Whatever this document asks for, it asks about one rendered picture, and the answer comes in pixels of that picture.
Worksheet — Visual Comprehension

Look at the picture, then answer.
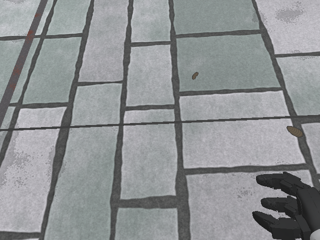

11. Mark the right robot forearm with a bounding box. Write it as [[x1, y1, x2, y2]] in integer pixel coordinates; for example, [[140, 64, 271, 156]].
[[310, 229, 320, 240]]

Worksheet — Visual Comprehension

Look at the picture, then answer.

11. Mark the right robot hand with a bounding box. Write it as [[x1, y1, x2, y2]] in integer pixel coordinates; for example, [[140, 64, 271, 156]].
[[252, 171, 320, 240]]

